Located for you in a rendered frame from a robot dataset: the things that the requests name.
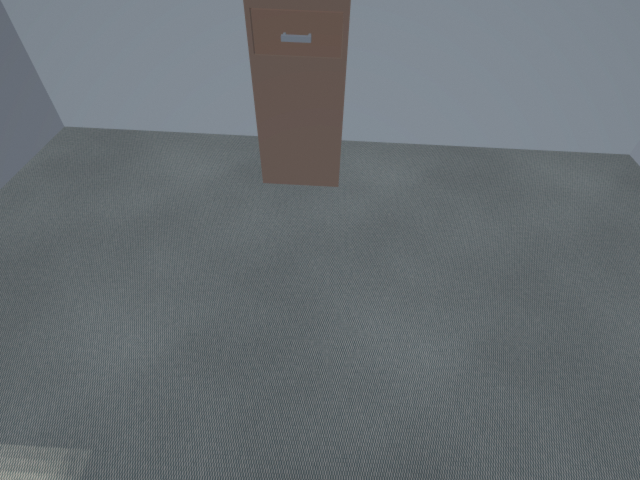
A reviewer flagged handle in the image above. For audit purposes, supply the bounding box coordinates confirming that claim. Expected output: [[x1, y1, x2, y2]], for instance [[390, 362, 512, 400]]
[[281, 32, 311, 43]]

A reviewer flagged cabinet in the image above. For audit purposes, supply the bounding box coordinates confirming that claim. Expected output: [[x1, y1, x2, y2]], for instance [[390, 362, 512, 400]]
[[243, 0, 351, 187]]

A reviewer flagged drawer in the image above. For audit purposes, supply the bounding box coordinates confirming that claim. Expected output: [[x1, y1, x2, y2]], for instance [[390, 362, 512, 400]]
[[251, 8, 343, 58]]

